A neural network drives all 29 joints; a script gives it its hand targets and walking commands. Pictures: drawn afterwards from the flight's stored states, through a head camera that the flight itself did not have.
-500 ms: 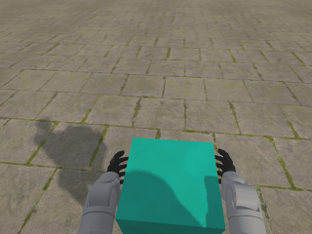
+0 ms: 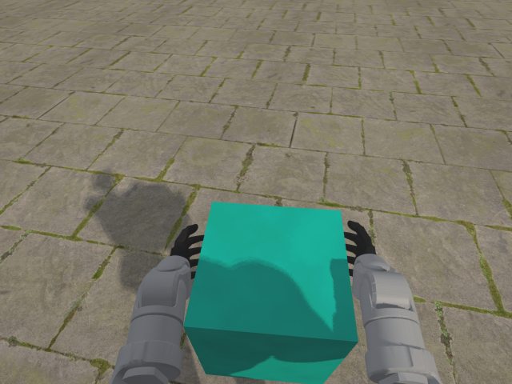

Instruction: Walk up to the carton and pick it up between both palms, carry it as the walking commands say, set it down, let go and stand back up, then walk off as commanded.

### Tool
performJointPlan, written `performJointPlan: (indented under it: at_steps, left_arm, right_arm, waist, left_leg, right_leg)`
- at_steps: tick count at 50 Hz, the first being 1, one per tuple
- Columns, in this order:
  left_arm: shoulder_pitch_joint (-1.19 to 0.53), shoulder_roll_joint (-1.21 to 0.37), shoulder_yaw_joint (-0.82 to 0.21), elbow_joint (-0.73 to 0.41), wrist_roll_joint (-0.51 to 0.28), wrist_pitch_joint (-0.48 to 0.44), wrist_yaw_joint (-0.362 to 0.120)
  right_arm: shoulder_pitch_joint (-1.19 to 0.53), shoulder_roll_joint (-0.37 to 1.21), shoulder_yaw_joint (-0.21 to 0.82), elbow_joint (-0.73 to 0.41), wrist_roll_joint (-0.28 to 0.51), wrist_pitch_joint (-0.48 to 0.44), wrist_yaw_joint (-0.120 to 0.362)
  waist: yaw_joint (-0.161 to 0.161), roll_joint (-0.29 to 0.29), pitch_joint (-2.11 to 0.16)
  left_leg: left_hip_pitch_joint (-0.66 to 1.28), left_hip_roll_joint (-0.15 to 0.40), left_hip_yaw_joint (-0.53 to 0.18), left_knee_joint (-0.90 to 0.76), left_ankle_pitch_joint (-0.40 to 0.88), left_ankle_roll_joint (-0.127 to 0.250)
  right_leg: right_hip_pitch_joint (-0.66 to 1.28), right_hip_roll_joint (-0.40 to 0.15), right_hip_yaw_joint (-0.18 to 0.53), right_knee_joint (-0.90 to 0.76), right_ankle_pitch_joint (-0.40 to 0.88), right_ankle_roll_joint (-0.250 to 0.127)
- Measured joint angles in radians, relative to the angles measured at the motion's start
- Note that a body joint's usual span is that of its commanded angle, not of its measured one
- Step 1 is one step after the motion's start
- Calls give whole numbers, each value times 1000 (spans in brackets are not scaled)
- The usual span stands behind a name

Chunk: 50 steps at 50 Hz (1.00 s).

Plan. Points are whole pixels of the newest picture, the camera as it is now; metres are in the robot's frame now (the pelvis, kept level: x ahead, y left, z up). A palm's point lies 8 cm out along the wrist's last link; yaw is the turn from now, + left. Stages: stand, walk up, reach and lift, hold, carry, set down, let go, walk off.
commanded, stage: reach and lift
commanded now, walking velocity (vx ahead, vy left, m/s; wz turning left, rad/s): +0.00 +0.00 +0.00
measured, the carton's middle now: (269, 297) +0.28 +0.01 -0.02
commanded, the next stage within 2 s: hold in 1.00 s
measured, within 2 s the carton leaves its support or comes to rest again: neither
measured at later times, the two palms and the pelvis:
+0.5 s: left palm (180, 267) +0.30 +0.16 +0.03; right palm (366, 267) +0.30 -0.14 +0.04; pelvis +0.01 +0.00 +0.00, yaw +0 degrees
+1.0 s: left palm (182, 276) +0.28 +0.15 +0.04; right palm (372, 278) +0.28 -0.15 +0.04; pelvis +0.01 +0.00 +0.00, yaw +0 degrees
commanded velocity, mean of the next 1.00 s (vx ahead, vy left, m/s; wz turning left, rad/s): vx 0.00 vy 0.00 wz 0.00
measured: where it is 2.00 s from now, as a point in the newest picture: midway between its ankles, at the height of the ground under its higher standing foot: outside the picture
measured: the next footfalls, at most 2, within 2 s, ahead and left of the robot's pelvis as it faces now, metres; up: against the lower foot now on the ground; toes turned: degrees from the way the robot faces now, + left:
none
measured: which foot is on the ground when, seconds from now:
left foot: down 0.00-1.00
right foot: down 0.00-1.00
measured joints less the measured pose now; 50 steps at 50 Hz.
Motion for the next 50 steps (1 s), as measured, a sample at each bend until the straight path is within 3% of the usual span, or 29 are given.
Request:
performJointPlan:
  at_steps: [8,20,50]
  left_arm:
    - [-32,19,0,28,0,2,-12]
    - [33,5,-15,-26,5,9,-14]
    - [165,-54,-26,-174,12,43,8]
  right_arm:
    - [-10,3,-1,16,10,-10,-18]
    - [42,6,21,-24,25,0,-19]
    - [156,5,56,-139,18,25,35]
  waist:
    - [9,-7,1]
    - [-6,-5,-14]
    - [-25,6,-24]
  left_leg:
    - [-11,8,-4,4,0,-8]
    - [14,5,-5,-23,6,-2]
    - [65,1,7,-45,8,6]
  right_leg:
    - [-10,8,-5,3,2,-7]
    - [18,0,-7,-27,6,-4]
    - [63,-7,0,-38,3,0]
